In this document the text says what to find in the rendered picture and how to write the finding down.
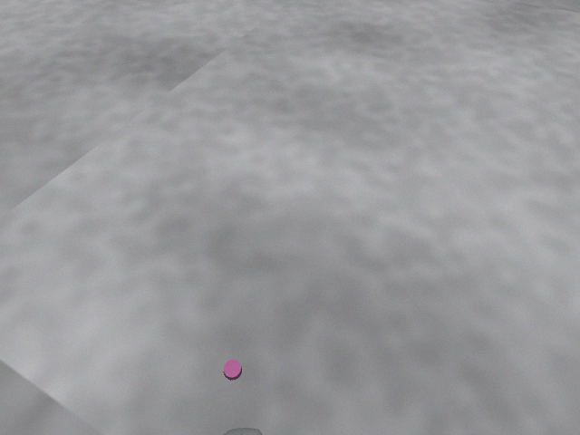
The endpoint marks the tin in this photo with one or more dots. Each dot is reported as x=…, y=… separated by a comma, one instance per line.
x=232, y=369

